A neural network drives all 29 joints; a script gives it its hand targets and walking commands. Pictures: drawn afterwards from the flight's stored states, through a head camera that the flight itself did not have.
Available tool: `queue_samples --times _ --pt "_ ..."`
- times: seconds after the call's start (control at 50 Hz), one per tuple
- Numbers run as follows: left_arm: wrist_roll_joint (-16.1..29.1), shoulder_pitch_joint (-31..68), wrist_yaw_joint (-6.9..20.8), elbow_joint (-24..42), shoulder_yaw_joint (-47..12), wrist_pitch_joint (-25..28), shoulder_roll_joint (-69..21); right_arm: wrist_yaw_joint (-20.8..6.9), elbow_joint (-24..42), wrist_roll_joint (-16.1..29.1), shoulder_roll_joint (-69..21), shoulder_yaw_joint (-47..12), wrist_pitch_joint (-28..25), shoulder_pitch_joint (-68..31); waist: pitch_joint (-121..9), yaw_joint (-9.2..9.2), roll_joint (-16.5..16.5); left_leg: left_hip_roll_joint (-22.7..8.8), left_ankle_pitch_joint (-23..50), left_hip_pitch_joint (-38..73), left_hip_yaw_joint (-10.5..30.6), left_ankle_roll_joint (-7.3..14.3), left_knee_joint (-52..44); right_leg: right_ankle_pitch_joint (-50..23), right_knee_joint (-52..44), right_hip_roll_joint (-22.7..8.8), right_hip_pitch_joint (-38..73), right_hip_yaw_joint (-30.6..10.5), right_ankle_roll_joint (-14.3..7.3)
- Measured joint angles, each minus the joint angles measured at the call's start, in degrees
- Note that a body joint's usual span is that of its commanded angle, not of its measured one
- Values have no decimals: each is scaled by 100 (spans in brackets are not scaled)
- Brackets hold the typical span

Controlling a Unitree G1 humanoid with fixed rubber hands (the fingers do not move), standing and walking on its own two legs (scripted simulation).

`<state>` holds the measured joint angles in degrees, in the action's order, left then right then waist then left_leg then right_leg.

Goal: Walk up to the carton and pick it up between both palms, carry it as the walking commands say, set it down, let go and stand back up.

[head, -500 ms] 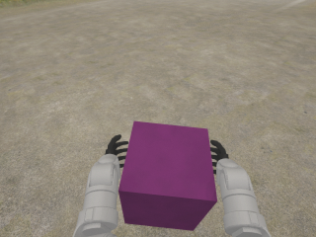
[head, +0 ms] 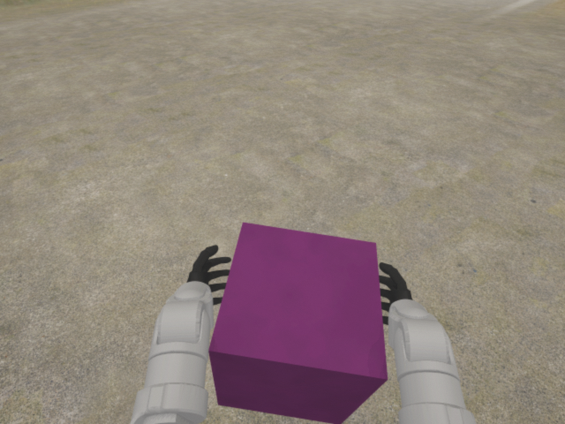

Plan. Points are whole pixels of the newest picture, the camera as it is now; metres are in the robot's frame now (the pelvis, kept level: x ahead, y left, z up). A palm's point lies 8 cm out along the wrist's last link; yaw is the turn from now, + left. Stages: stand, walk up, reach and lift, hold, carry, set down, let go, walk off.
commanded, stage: reach and lift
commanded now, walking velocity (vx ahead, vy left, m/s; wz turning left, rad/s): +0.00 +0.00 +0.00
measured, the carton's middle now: (293, 327) +0.28 +0.00 -0.03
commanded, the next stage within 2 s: hold in 0.40 s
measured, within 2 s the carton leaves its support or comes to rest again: neither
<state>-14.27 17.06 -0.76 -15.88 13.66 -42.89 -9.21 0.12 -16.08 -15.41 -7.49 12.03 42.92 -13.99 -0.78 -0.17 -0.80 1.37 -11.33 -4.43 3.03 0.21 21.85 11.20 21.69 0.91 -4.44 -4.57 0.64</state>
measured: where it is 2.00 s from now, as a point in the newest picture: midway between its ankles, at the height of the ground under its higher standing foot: outside the picture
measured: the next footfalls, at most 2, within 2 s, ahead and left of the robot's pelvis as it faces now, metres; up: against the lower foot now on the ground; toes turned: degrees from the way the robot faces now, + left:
none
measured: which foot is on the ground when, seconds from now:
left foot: down 0.00-1.00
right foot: down 0.00-1.00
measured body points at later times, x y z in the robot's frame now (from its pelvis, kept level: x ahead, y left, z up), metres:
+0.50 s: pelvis +0.00 -0.01 +0.00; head -0.06 -0.01 +0.45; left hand +0.29 +0.15 +0.04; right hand +0.28 -0.16 +0.03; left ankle +0.01 +0.12 -0.74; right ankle +0.01 -0.13 -0.74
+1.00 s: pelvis -0.01 +0.00 +0.00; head -0.06 +0.00 +0.44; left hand +0.29 +0.15 +0.04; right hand +0.28 -0.15 +0.03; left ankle +0.01 +0.12 -0.74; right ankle +0.01 -0.13 -0.74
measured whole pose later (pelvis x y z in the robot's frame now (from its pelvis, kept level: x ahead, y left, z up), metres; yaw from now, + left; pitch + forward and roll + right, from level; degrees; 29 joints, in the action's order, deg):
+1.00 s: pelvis -0.01 +0.00 +0.00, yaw +1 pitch -7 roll +0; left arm -14.1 14.7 0.2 -14.0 12.9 -42.4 -8.6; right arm 1.0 -14.0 -15.0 -8.2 11.1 44.1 -12.9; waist -1.5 0.1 -0.1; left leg 1.5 -11.7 -5.3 3.7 0.2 23.7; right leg 11.6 23.1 0.9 -5.0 -4.0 0.5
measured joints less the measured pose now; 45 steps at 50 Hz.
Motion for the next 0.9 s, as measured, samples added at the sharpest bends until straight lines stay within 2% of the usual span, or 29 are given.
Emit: queue_samples --times 0.3,0.6,0.9 --pt "87 -371 54 305 -233 -14 87 57 361 19 -39 -208 130 293 5 -15 -36 -14 27 71 50 -26 -73 -11 -58 11 76 44 -29" --pt "6 -284 81 206 -137 -40 70 72 178 35 -59 -131 126 180 43 1 42 -47 34 39 109 -69 62 -10 71 56 59 101 -69" --pt "-60 -33 129 -8 120 42 9 69 5 -28 -103 41 81 -53 90 -3 47 -4 -8 -167 90 -21 246 8 195 25 -118 82 -22"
